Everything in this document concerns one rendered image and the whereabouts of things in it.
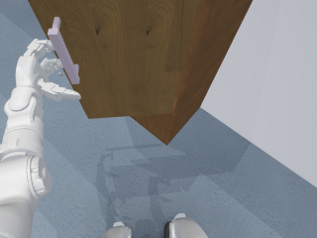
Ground robot left shin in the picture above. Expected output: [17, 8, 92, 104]
[113, 222, 125, 227]

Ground handle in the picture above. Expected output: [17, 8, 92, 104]
[48, 17, 80, 84]

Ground robot right shin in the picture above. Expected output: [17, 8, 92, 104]
[169, 213, 186, 238]

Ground robot left upper arm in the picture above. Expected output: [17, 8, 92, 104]
[0, 155, 53, 238]

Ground left robot hand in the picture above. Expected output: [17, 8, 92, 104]
[15, 39, 81, 101]

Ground left robot forearm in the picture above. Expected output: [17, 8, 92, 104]
[0, 86, 45, 163]

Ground robot shin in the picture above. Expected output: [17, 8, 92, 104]
[169, 213, 186, 238]
[113, 222, 125, 227]

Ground cupboard door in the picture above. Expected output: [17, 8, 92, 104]
[28, 0, 200, 119]

